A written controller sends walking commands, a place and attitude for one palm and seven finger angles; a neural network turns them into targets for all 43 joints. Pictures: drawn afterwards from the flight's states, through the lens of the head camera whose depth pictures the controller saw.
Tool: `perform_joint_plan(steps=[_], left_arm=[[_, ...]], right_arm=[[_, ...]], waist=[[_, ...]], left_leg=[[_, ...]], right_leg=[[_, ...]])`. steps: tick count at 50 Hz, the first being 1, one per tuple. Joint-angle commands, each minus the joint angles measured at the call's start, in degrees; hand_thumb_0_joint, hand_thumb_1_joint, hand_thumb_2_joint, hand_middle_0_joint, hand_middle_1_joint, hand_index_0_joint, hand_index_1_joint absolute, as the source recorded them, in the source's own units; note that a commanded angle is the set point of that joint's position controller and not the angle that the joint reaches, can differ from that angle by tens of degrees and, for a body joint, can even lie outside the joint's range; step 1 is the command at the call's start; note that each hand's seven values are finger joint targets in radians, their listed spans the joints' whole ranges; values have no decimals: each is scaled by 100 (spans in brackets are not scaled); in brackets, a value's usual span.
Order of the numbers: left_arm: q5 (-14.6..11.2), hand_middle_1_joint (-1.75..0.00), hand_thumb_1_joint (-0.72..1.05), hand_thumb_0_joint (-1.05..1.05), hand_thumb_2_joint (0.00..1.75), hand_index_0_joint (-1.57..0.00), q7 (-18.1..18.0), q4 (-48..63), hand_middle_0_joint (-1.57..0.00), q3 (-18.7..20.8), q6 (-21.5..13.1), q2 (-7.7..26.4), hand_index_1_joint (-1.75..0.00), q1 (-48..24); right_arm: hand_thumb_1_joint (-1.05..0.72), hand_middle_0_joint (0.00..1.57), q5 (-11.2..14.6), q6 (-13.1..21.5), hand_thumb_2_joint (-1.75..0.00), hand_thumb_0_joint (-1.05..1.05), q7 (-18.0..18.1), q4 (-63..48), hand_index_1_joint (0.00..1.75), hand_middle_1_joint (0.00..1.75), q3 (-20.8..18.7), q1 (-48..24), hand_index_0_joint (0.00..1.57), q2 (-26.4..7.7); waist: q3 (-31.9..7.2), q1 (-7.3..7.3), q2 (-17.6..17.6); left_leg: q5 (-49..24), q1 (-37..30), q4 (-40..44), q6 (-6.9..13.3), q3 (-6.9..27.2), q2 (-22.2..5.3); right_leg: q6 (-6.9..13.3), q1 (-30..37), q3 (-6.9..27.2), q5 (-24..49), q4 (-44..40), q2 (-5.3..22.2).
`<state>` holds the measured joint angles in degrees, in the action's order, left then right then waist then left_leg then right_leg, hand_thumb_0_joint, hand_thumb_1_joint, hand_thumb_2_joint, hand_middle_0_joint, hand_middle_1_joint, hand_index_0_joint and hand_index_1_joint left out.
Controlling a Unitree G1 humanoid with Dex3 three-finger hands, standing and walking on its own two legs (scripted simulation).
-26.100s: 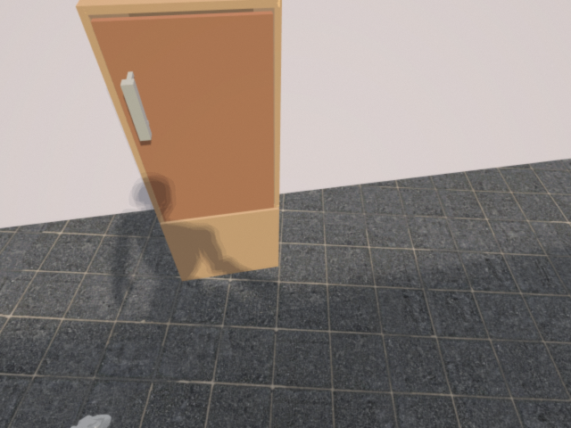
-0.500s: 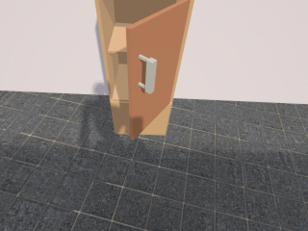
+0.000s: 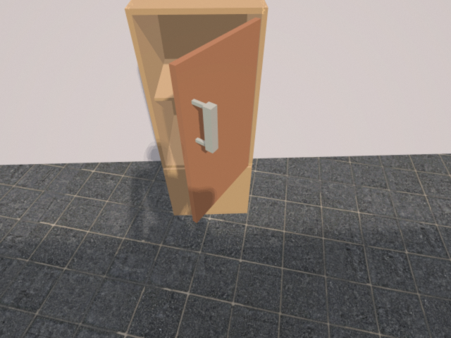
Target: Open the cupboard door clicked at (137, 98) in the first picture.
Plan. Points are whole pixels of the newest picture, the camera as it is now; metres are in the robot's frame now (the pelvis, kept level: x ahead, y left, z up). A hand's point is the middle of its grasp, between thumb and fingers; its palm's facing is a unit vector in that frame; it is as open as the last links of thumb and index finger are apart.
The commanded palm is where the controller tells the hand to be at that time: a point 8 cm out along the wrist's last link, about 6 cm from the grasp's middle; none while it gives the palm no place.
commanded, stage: let the arm hang, fingers relaxed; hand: left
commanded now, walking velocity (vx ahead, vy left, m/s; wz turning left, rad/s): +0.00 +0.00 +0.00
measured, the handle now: (204, 125) +0.60 +0.09 +0.05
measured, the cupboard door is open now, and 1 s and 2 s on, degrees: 53 53 53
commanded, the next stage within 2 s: look to check the result in 0.18 s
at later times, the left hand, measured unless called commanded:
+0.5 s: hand out of the picture -0.02 +0.15 -0.17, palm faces +0.06 -0.98 -0.19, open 7.4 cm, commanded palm none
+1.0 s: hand out of the picture +0.00 +0.15 -0.18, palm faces +0.04 -0.99 -0.17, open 7.4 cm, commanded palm none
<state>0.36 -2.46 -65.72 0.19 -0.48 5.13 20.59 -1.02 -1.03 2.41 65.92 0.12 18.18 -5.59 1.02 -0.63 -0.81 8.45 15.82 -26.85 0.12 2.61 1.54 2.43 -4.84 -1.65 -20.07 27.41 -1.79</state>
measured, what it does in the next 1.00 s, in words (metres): stands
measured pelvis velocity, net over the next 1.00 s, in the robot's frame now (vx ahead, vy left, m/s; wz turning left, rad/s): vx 0.02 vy -0.01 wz -0.04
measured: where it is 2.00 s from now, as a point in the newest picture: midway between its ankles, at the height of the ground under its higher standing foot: outside the picture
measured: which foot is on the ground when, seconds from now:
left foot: down 0.00-1.00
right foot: down 0.00-1.00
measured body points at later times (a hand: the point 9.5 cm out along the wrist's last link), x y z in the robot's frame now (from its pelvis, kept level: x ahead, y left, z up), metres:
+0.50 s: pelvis +0.02 -0.01 +0.00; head +0.02 -0.01 +0.45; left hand -0.02 +0.20 -0.16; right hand +0.00 -0.22 -0.16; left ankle +0.07 +0.12 -0.74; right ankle -0.05 -0.09 -0.74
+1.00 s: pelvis +0.02 -0.01 +0.00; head +0.04 -0.01 +0.45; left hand +0.00 +0.20 -0.16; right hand +0.01 -0.23 -0.16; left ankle +0.07 +0.12 -0.74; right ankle -0.05 -0.09 -0.74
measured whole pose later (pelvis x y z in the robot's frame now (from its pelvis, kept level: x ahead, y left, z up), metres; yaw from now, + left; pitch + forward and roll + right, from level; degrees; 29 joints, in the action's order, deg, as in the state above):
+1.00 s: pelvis +0.02 -0.01 +0.00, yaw -3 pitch -2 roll +0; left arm 0.6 -2.1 -64.7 1.6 0.7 6.3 19.1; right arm -0.8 -1.4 3.4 64.9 -0.8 14.4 -7.8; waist 3.8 0.5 0.0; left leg 11.9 14.8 -29.0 -1.0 1.1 -0.8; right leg 3.6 -2.8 0.3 -20.5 25.6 -3.8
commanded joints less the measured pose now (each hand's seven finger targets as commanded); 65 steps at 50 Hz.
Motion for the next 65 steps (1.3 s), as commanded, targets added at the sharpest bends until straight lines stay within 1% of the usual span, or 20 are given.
perform_joint_plan(steps=[1, 10, 14, 20, 24, 27, 30, 40, 42, 46, 52, 54, 55, 57, 58, 59, 60, 61, 63, 65], left_arm=[[-6, -30, 90, 0, 90, -20, -46, 28, -20, 142, -14, 554, -30, 633], [-14, -30, 90, 0, 90, -20, -55, 105, -20, 169, -36, 566, -30, 477], [-24, -30, 90, 0, 90, -20, -40, 87, -20, 158, -19, 581, -30, 456], [-18, -30, 90, 0, 90, -20, -47, 76, -20, 149, -24, 611, -30, 467], [-22, -30, 90, 0, 90, -20, -44, 76, -20, 130, -20, 642, -30, 452], [-22, -30, 90, 0, 90, -20, -39, 73, -20, 132, -8, 663, -30, 442], [-20, -30, 90, 0, 90, -20, -38, 59, -20, 120, -21, 672, -30, 494], [-17, -30, 90, 0, 90, -20, -38, 50, -20, 123, -27, 692, -30, 467], [-24, -30, 90, 0, 90, -20, -39, 44, -20, 121, -23, 686, -30, 463], [13, -30, 90, 0, 90, -20, -36, 148, -20, 259, 73, 801, -30, 361], [64, -30, 90, 0, 90, -20, 37, 475, -20, 495, 188, 1053, -30, 85], [66, -30, 90, 0, 90, -20, 56, 577, -20, 524, 201, 1068, -30, -49], [71, -30, 90, 0, 90, -20, 63, 633, -20, 540, 218, 1005, -30, -78], [54, -30, 90, 0, 90, -20, 117, 795, -20, 552, 246, 882, -30, -171], [57, -30, 90, 0, 90, -20, 154, 885, -20, 555, 266, 844, -30, -302], [73, -30, 90, 0, 90, -20, 196, 991, -20, 564, 281, 856, -30, -458], [81, -30, 90, 0, 90, -20, 239, 1046, -20, 562, 283, 815, -30, -540], [83, -30, 90, 0, 90, -20, 283, 1088, -20, 563, 285, 772, -30, -477], [77, -30, 90, 0, 90, -20, 333, 1157, -20, 562, 286, 764, -30, -433], [86, -30, 90, 0, 90, -20, 342, 1146, -20, 575, 264, 797, -30, -136]], right_arm=[[-90, 20, -22, 59, -90, 0, 27, -132, 30, 30, -72, 388, 20, -413], [-90, 20, -8, 80, -90, 0, 61, -170, 30, 30, -82, 328, 20, -472], [-90, 20, -12, 75, -90, 0, 68, -175, 30, 30, -79, 265, 20, -525], [-90, 20, 6, 70, -90, 0, 75, -202, 30, 30, -88, 198, 20, -599], [-90, 20, 5, 62, -90, 0, 72, -172, 30, 30, -83, 169, 20, -634], [-90, 20, -1, 54, -90, 0, 63, -152, 30, 30, -68, 157, 20, -621], [-90, 20, 13, 62, -90, 0, 68, -182, 30, 30, -72, 92, 20, -673], [-90, 20, 15, 76, -90, 0, 70, -155, 30, 30, -64, 46, 20, -701], [-90, 20, 4, 82, -90, 0, 70, -138, 30, 30, -65, 57, 20, -659], [-90, 20, -2, 4, -90, 0, 119, -186, 30, 30, -175, 77, 20, -734], [-90, 20, -13, -54, -90, 0, 143, -557, 30, 30, -349, -118, 20, -811], [-90, 20, -18, -30, -90, 0, 153, -626, 30, 30, -376, -51, 20, -873], [-90, 20, -23, -18, -90, 0, 166, -660, 30, 30, -398, -4, 20, -932], [-90, 20, -66, 16, -90, 0, 198, -714, 30, 30, -476, 167, 20, -1279], [-90, 20, -83, 43, -90, 0, 194, -757, 30, 30, -508, 255, 20, -1395], [-90, 20, -96, 71, -90, 0, 185, -840, 30, 30, -504, 246, 20, -1452], [-90, 20, -91, 84, -90, 0, 177, -939, 30, 30, -481, 55, 20, -1410], [-90, 20, -120, 82, -90, 0, 150, -1072, 30, 30, -495, -215, 20, -1504], [-90, 20, -145, 79, -90, 0, 121, -1202, 30, 30, -518, -507, 20, -1564], [-90, 20, -126, 39, -90, 0, 88, -1271, 30, 30, -554, -602, 20, -1616]], waist=[[723, 68, 27], [506, 62, 30], [558, 60, -91], [444, 61, 142], [527, 50, 214], [597, 51, 65], [489, 72, 123], [546, 82, 174], [503, 81, 93], [571, 56, 180], [455, 22, 417], [393, -29, 119], [357, -37, -251], [308, -45, -1022], [256, -75, -1385], [195, -83, -1225], [152, 10, -824], [33, 114, -741], [-61, 199, -863], [-168, 307, -666]], left_leg=[[-301, -216, 354, 255, 412, -502], [-761, -381, 188, 214, 320, -536], [-687, -440, 270, 220, 358, -558], [-873, -594, 213, 231, 319, -576], [-812, -590, 260, 221, 318, -576], [-701, -558, 324, 228, 350, -573], [-790, -692, 290, 239, 339, -590], [-833, -665, 321, 230, 324, -586], [-879, -665, 328, 231, 320, -576], [-701, -508, -38, 180, 60, -672], [-60, -140, -700, 2, -401, -648], [-285, -383, -530, 29, -317, -796], [-446, -530, -312, 130, -105, -1013], [-452, -775, 478, 651, 898, -1852], [-295, -692, 1006, 1003, 1374, -2380], [-85, -516, 1245, 1163, 1445, -2588], [209, -347, 1243, 1199, 1332, -2625], [304, -226, 1224, 1091, 987, -2508], [31, -132, 982, 871, 332, -2311], [128, 14, 460, 612, -208, -2064]], right_leg=[[127, -915, 508, 436, -882, 646], [93, -601, 494, 1213, -920, 700], [101, -624, 510, 1051, -946, 678], [56, -521, 468, 1416, -950, 684], [42, -537, 478, 1403, -965, 682], [58, -565, 484, 1130, -993, 674], [48, -551, 503, 1242, -1009, 670], [28, -503, 472, 1323, -1033, 668], [23, -446, 482, 1417, -1013, 698], [90, -563, 699, 1850, -811, 716], [407, -723, 1352, 2432, -467, 945], [383, -954, 1331, 2412, -212, 788], [278, -1115, 1181, 2116, 4, 540], [45, -1695, 604, 670, 1003, -38], [-38, -1927, 297, -830, 2032, -145], [-73, -1972, 325, -1397, 2820, 22], [-61, -1892, 383, -1383, 3021, 246], [-81, -1830, 340, -1249, 2956, 313], [-104, -1520, 157, -1030, 2300, 374], [-162, -992, -153, -471, 1338, 231]])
